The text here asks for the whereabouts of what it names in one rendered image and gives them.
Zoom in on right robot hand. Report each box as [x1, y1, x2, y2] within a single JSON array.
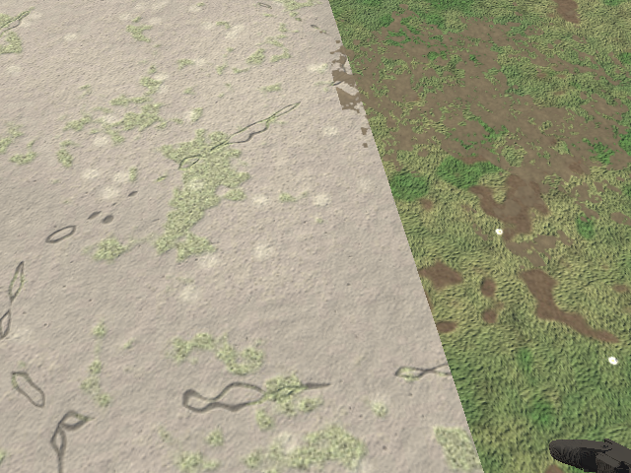
[[549, 439, 631, 473]]

